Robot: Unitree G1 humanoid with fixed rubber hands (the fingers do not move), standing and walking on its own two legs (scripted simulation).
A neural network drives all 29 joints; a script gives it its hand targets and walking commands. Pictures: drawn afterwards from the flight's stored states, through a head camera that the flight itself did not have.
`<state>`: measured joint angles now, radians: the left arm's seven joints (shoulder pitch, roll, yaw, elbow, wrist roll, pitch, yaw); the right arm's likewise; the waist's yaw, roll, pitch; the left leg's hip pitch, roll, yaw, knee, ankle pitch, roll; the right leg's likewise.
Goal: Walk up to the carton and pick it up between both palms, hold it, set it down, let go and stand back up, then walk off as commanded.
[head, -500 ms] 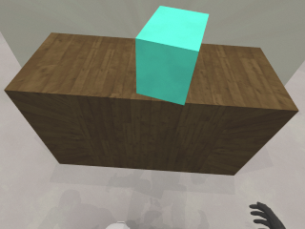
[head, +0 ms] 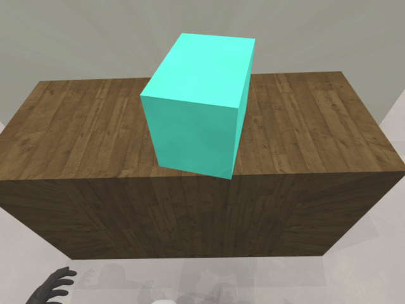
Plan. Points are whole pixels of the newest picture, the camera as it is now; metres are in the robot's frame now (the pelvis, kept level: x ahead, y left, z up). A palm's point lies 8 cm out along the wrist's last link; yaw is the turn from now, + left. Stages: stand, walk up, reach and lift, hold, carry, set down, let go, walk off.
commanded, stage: walk up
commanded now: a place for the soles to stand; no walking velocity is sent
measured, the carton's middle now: (205, 104) +0.61 +0.01 +0.05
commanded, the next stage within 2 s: none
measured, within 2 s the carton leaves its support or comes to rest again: neither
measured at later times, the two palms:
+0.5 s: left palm out of the picture +0.15 +0.34 -0.06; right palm (357, 282) +0.20 -0.28 -0.05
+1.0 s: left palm out of the picture +0.07 +0.35 -0.07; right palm out of the picture +0.14 -0.29 -0.07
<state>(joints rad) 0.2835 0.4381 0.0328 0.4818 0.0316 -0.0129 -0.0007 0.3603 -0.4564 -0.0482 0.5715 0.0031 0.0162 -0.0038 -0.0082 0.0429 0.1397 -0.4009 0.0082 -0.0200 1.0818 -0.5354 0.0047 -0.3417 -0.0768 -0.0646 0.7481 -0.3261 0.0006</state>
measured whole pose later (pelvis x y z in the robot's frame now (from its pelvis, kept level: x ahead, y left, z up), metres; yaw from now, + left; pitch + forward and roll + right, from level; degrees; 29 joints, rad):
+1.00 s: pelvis +0.04 +0.02 +0.03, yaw +4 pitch -3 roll +0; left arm 0.23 0.40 0.08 0.92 0.04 -0.04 -0.02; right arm 0.21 -0.39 -0.07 0.94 -0.03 -0.01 0.04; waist 0.03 0.00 0.09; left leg -0.28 0.02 0.03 0.66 -0.45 0.04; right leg -0.10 -0.10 -0.13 0.37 -0.21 -0.01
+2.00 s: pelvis +0.16 +0.04 +0.03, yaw +1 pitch -3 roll +0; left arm 0.08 0.39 0.02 1.03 -0.01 0.02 -0.02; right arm 0.12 -0.40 -0.02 0.97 0.01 -0.01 0.00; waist 0.01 0.00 0.09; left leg -0.02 0.05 0.07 0.38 -0.29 -0.03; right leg -0.20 -0.04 -0.02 0.39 -0.14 0.02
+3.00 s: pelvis +0.13 +0.03 +0.02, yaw +2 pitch -2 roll +0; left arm 0.06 0.39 0.03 0.79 -0.01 0.31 0.02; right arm 0.10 -0.35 -0.15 0.98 -0.08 -0.06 0.05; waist -0.02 0.01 0.12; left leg -0.18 0.08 0.05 0.54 -0.33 -0.04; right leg -0.32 -0.02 -0.04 0.50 -0.17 -0.01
